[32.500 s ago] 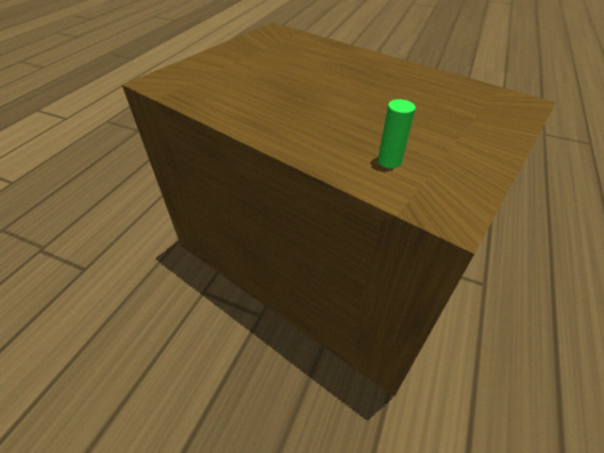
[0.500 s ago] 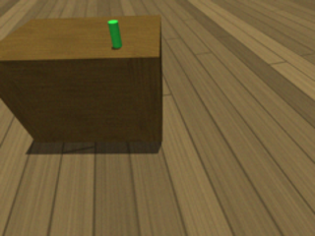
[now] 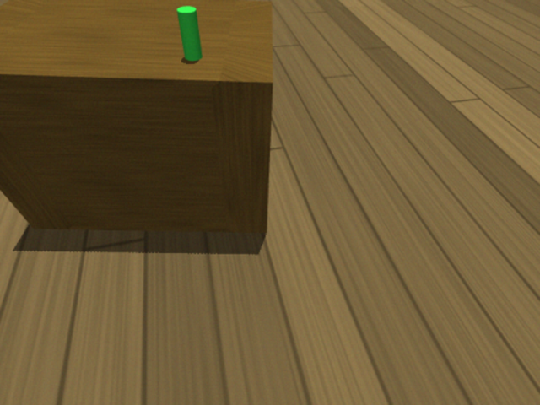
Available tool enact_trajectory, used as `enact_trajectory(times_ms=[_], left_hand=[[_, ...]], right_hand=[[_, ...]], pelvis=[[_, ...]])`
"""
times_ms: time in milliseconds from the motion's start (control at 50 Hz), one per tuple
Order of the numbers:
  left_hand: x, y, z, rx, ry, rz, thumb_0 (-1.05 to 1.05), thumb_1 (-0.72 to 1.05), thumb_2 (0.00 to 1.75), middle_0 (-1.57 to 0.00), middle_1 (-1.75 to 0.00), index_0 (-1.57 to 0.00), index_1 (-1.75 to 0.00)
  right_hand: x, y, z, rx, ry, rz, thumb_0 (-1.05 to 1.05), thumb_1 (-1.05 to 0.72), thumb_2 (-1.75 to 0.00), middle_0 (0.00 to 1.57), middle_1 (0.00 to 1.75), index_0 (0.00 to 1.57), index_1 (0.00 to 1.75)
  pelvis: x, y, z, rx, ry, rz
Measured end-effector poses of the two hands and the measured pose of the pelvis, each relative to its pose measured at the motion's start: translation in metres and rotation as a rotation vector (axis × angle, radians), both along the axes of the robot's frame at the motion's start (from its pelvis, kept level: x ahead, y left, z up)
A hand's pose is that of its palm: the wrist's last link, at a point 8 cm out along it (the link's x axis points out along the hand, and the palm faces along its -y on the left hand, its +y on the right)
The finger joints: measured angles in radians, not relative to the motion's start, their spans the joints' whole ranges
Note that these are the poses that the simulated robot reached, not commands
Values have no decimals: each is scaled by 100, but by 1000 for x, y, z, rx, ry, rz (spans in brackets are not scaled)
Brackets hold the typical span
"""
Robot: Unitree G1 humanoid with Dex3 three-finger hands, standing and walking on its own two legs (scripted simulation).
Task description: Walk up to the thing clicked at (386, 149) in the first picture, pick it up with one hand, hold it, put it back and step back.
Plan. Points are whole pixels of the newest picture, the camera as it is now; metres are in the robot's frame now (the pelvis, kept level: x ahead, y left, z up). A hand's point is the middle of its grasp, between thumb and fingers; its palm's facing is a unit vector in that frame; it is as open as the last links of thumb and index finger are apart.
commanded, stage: step back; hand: left
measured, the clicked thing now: (190, 34) +1.10 +0.25 +0.06
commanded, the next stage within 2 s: stand in 0.20 s
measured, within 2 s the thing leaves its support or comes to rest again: neither
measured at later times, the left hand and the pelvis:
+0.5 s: hand out of the picture +0.13 +0.24 -0.13, palm faces +0.00 -0.95 -0.32, open 7.4 cm; pelvis +0.02 +0.00 +0.02, yaw +0 degrees
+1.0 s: hand out of the picture +0.07 +0.24 -0.13, palm faces -0.01 -0.94 -0.35, open 7.4 cm; pelvis +0.01 -0.01 +0.02, yaw +1 degrees
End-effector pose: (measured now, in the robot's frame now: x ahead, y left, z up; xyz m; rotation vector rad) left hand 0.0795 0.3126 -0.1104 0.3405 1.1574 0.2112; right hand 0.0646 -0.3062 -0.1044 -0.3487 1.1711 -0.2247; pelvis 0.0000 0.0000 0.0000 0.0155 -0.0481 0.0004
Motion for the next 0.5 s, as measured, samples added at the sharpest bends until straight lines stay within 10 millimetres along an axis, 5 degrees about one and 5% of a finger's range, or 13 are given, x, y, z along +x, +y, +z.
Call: enact_trajectory(times_ms=[180, 500], left_hand=[[22, -19, 6, -2, -22, 10, 0, 90, 90, -21, -30, -21, -30], [44, -25, 13, -57, -37, -7, 0, 90, 90, -21, -30, -21, -30]], right_hand=[[28, 1, -17, 42, 21, 18, 0, -90, -90, 21, 30, 20, 30], [41, 8, 10, 40, -6, 0, 0, -90, -90, 21, 30, 20, 30]], pelvis=[[12, -7, 0, -15, 21, 24], [24, -2, 19, -11, -6, 7]])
